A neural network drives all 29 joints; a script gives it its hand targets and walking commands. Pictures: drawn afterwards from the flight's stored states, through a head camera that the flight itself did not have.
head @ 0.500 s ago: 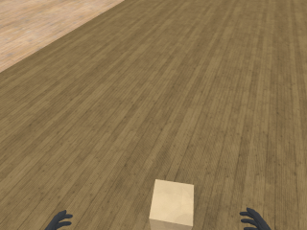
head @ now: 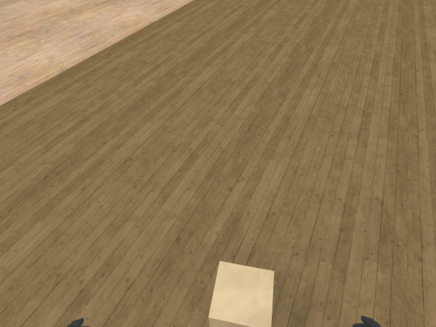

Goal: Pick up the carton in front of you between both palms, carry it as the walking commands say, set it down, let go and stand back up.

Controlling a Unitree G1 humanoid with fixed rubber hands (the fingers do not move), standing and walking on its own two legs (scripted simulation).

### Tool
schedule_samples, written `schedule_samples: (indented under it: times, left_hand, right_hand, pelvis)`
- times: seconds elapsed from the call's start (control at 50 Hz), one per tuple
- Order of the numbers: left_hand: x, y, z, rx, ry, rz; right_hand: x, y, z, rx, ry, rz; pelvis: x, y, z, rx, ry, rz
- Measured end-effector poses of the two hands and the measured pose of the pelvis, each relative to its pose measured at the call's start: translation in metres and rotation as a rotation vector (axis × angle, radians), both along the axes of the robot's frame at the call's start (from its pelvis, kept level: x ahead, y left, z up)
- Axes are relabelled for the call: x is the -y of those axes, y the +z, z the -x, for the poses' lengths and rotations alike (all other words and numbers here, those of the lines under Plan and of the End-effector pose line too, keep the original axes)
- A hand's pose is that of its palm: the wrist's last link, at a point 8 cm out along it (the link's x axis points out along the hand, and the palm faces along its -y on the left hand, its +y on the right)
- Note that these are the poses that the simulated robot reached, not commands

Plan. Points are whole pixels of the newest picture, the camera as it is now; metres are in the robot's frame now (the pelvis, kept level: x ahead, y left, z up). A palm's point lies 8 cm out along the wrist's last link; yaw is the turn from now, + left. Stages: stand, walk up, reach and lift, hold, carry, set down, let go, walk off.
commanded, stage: stand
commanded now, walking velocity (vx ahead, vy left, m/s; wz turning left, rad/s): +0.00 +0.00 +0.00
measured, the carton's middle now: (241, 303) +0.37 -0.07 -0.65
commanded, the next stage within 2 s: none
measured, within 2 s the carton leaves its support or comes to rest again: neither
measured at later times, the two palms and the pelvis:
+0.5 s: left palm out of the picture +0.08 +0.31 -0.09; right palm out of the picture +0.07 -0.30 -0.10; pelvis -0.02 +0.00 +0.01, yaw +0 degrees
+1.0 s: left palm out of the picture +0.07 +0.32 -0.09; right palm out of the picture +0.06 -0.30 -0.10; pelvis -0.02 +0.01 +0.01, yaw -1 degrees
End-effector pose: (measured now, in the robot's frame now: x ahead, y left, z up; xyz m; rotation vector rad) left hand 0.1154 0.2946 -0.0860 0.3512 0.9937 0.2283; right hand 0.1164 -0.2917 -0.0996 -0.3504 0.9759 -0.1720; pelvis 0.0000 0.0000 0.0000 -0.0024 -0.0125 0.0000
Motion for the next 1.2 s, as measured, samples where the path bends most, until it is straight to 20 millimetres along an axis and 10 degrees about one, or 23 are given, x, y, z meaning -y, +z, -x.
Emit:
schedule_samples:
  times: [1.2]
  left_hand:
    - [-0.024, -0.005, 0.04, -0.129, 0.018, -0.015]
  right_hand:
    - [0.011, -0.004, 0.058, -0.148, -0.05, 0.026]
  pelvis:
    - [-0.007, 0.008, 0.022, 0.032, -0.019, -0.004]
